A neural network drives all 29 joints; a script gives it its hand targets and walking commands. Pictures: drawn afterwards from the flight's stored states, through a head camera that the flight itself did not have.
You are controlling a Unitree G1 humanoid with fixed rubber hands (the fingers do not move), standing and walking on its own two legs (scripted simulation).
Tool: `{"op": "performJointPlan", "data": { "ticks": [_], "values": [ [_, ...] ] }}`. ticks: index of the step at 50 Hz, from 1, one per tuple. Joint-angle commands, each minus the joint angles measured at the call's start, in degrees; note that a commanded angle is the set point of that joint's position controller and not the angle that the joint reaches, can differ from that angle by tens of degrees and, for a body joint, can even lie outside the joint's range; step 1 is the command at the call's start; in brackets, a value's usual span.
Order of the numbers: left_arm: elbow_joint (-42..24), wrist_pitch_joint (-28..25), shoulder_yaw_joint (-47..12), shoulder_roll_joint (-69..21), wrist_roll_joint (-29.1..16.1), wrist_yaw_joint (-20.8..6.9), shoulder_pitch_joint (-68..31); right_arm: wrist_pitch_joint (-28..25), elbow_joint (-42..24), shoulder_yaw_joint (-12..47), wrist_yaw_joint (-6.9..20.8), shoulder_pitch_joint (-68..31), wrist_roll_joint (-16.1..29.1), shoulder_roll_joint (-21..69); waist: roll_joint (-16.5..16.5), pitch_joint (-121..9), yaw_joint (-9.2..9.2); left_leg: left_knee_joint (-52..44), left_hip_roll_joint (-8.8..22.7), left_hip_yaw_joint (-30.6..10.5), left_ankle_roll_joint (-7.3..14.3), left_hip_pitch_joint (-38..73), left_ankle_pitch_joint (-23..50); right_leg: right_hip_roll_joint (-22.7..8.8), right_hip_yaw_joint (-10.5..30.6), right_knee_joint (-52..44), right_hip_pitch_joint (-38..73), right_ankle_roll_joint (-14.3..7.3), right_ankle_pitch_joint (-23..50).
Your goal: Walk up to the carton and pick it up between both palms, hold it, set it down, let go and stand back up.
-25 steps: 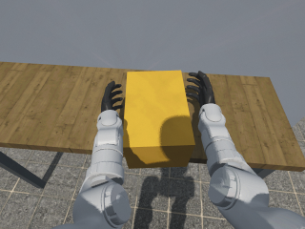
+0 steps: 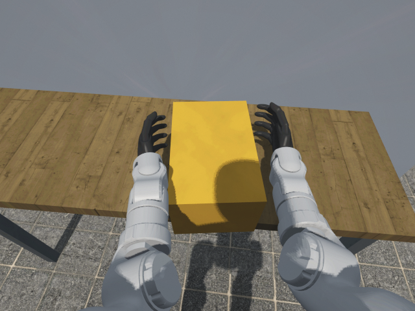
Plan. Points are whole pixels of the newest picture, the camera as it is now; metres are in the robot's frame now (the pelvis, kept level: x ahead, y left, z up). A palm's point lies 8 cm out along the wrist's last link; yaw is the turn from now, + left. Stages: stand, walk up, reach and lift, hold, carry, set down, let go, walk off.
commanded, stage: set down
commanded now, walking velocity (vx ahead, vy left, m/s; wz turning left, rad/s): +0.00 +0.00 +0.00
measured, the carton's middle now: (211, 164) +0.41 +0.01 +0.00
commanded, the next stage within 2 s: none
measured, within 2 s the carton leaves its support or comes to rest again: neither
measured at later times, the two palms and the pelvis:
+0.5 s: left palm (148, 152) +0.39 +0.13 +0.07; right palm (280, 143) +0.40 -0.13 +0.08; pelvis +0.00 +0.00 +0.00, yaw -1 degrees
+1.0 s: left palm (148, 151) +0.39 +0.13 +0.07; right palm (281, 143) +0.40 -0.13 +0.08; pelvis +0.00 +0.00 +0.00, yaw -1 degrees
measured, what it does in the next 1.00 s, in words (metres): stands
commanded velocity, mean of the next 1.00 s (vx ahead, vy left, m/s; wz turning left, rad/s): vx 0.00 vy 0.00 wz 0.00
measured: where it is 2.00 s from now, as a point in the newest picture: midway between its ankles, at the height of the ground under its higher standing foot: outside the picture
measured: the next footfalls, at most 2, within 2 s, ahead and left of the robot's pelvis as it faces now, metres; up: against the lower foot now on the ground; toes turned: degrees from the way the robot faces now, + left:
none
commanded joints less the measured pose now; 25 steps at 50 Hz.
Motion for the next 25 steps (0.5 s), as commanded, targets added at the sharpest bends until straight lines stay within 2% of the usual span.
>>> {"op": "performJointPlan", "data": {
  "ticks": [1,13,21,22,23,25],
  "values": [
    [-0.8,-0.7,-12.9,-17.7,-0.2,-4.4,-21.4,-1.0,2.6,15.7,7.3,-23.1,0.2,18.9,0.3,-20.6,1.78,-0.6,2.0,-0.3,0.5,1.8,19.6,-1.6,1.9,1.3,14.5,3.7,24.7],
    [-2.8,0.6,-12.9,-19.2,0.6,-4.6,-17.7,0.1,2.6,16.6,8.1,-19.2,1.1,18.4,-0.6,-19.3,2.03,-1.4,2.1,-0.3,1.4,2.4,16.9,-1.5,2.6,-0.4,11.6,2.9,19.4],
    [-3.3,1.3,-11.8,-19.1,1.4,-5.3,-15.9,0.6,1.5,16.5,8.3,-18.0,0.9,18.9,-0.7,-17.7,1.89,-1.8,1.6,0.1,2.1,0.4,14.6,-2.1,3.3,-0.4,12.5,3.2,19.2],
    [-4.6,0.5,-12.2,-19.0,1.2,-4.9,-18.9,1.4,1.4,13.3,8.4,-19.0,0.3,18.1,-0.8,-18.0,-1.52,-2.7,1.4,-1.4,1.2,0.6,12.7,-1.9,3.3,-1.2,11.7,4.6,15.7],
    [-4.5,0.3,-11.5,-18.8,1.7,-4.7,-18.4,1.8,1.4,13.2,8.8,-18.5,0.0,18.1,-0.8,-17.5,-0.48,-2.5,1.4,-1.2,1.2,1.9,13.1,-2.0,3.1,-1.5,10.9,4.4,15.2],
    [-5.0,0.4,-11.4,-18.8,2.0,-4.6,-18.2,2.1,0.9,12.9,8.9,-17.9,-0.1,17.9,-0.8,-17.2,-0.84,-2.3,1.5,-1.3,1.2,3.4,13.5,-1.8,3.1,-1.7,9.7,4.5,14.8]
  ]
}}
